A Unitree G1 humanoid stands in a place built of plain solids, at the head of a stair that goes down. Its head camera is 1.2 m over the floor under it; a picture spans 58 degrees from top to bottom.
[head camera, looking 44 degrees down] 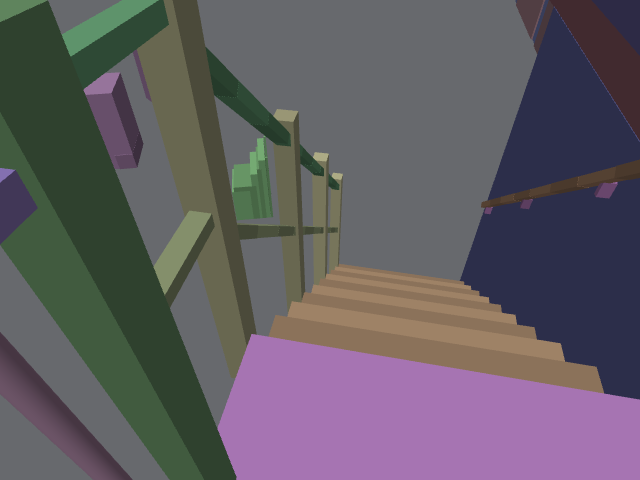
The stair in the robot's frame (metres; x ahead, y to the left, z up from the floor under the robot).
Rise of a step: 0.21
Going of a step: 0.24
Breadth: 1.20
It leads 11 degrees to the right of straight ahead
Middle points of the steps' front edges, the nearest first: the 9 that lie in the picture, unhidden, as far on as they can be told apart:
0.69 -0.37 0.00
0.92 -0.41 -0.21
1.15 -0.46 -0.43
1.39 -0.50 -0.64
1.62 -0.55 -0.85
1.85 -0.59 -1.07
2.08 -0.64 -1.28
2.32 -0.68 -1.49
2.55 -0.73 -1.71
